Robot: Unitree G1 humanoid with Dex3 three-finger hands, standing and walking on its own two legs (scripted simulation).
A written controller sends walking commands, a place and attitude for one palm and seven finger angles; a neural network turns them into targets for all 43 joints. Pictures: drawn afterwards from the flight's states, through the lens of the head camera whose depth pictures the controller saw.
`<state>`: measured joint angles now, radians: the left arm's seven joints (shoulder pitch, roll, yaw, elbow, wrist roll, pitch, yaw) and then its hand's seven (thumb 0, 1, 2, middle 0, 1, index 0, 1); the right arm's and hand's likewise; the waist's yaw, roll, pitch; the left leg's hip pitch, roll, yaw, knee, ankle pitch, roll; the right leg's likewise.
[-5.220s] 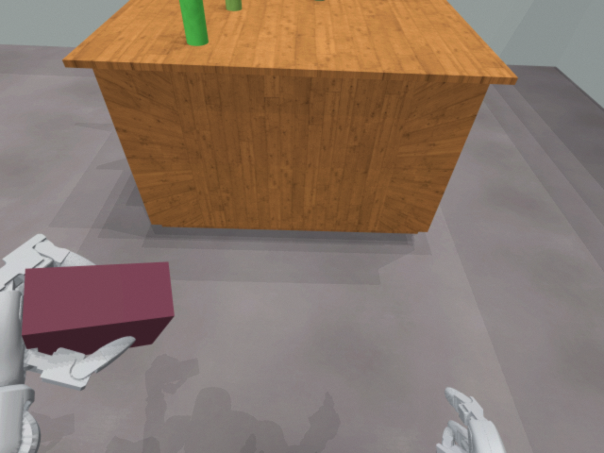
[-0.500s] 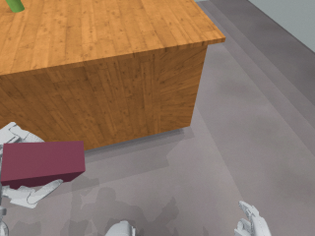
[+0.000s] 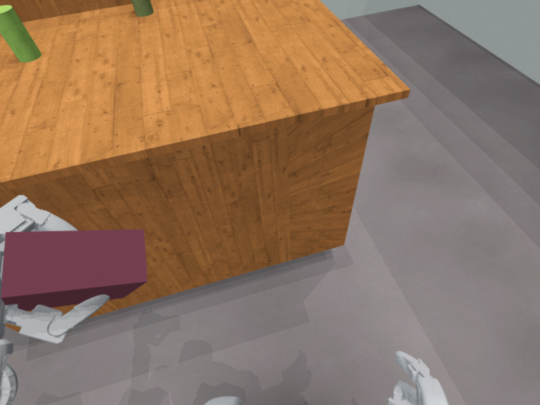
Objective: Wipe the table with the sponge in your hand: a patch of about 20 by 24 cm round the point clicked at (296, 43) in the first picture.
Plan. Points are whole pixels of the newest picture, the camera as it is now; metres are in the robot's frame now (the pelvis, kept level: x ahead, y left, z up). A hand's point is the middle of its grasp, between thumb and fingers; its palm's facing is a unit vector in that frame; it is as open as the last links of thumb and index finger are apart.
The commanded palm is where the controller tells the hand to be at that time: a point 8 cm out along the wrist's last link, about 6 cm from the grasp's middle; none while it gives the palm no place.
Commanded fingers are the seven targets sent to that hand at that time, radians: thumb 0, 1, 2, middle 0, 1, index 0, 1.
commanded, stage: take the last steps up to it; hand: left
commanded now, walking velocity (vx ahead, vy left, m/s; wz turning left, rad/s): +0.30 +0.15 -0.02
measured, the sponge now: (95, 270) +0.23 +0.21 +0.16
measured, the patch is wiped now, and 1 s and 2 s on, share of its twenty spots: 0.00 0.00 0.00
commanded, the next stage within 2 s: come to a stop and stand still in 1.50 s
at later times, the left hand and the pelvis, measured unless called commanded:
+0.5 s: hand (33, 172) +0.34 +0.32 +0.19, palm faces +0.39 -0.82 -0.42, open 9.9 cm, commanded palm +0.28 +0.35 +0.19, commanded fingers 0.00 0.10 1.30 -1.20 -1.60 -1.20 -1.60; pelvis +0.10 +0.08 +0.01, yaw -3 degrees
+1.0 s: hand (93, 149) +0.40 +0.27 +0.18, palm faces +0.29 -0.82 -0.48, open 9.9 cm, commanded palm +0.34 +0.33 +0.19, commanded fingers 0.00 0.10 1.30 -1.20 -1.60 -1.20 -1.60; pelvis +0.17 +0.06 +0.02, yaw -2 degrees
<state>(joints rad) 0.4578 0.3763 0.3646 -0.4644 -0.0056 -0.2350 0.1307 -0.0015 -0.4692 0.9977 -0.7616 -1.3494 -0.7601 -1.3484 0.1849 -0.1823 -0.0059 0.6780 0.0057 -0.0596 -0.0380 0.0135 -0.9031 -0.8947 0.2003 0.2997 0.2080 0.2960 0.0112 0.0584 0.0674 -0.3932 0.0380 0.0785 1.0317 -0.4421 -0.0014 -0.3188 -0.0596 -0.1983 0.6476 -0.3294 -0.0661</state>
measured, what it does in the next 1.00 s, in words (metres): walks ahead: left foot, then right foot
